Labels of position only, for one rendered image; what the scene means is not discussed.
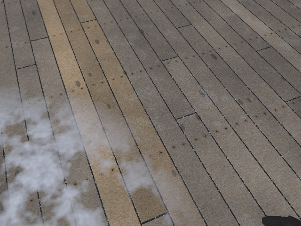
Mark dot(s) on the right robot hand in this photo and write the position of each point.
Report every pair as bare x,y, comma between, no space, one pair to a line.
280,221

